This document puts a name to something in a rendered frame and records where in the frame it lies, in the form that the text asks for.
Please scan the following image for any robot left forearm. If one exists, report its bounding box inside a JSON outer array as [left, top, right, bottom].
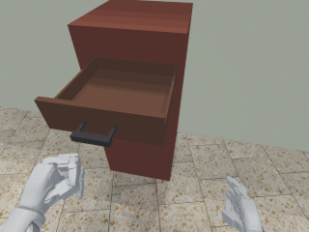
[[0, 206, 46, 232]]

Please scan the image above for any cabinet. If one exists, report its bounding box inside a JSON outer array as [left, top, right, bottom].
[[68, 0, 193, 182]]

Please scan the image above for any robot right hand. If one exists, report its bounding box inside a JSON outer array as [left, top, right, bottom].
[[222, 176, 263, 232]]

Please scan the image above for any robot left hand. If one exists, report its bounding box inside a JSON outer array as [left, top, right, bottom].
[[19, 153, 85, 215]]

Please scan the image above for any handle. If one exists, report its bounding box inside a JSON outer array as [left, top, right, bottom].
[[70, 120, 117, 148]]

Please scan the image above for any drawer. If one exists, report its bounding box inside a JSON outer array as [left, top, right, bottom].
[[34, 56, 179, 147]]

